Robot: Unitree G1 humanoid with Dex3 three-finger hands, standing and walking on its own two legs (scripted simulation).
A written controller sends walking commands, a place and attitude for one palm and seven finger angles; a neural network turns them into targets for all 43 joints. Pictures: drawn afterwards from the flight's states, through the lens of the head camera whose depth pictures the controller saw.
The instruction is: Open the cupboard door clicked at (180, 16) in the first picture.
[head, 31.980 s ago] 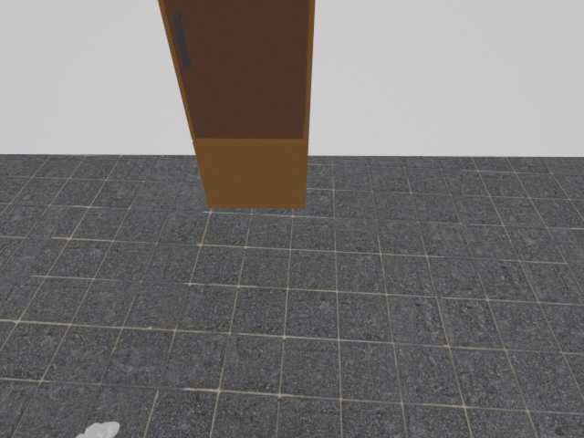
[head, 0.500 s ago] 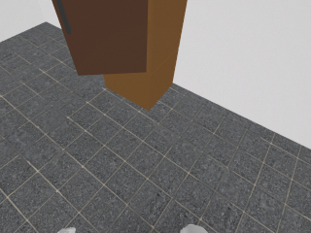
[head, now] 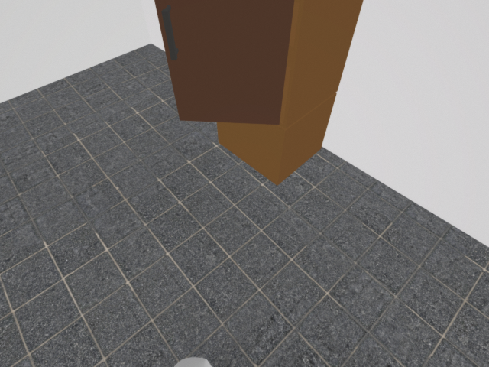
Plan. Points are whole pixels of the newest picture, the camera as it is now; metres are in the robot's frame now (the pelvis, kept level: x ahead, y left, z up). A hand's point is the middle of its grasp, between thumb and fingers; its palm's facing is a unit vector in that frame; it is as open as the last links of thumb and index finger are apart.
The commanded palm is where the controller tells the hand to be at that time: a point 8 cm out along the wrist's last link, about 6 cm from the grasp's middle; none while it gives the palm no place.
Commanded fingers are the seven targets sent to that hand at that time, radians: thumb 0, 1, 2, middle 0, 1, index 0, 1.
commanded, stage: take the last steps up to it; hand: left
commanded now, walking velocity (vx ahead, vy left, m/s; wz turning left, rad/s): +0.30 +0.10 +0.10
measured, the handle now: (171, 33) +1.04 +0.32 +0.03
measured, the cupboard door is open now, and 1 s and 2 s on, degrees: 41 41 41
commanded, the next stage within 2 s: come to a stop and stand still in 1.26 s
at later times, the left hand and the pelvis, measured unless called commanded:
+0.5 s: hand (139, 329) +0.20 +0.23 -0.17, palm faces +0.00 -0.98 -0.18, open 7.4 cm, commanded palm none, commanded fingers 0.00 0.90 0.90 -0.20 -0.30 -0.20 -0.30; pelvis +0.11 +0.05 +0.00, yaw +0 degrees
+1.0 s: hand (152, 304) +0.25 +0.22 -0.18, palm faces +0.13 -0.98 -0.16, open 7.3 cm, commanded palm none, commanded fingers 0.00 0.90 0.90 -0.20 -0.30 -0.20 -0.30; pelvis +0.30 +0.05 +0.00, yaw +2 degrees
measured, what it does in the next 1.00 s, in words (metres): walks ahead: left foot, then right foot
